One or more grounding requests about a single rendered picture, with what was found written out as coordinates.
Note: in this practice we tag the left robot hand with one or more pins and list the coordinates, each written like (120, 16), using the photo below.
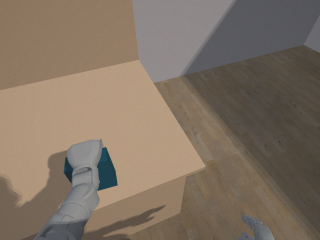
(87, 152)

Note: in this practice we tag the right robot hand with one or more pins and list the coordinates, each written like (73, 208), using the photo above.
(261, 232)

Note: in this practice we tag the sponge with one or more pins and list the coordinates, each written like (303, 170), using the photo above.
(106, 171)

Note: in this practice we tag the table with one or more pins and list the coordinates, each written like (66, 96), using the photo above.
(70, 73)

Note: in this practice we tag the left robot forearm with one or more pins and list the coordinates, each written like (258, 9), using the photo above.
(69, 221)

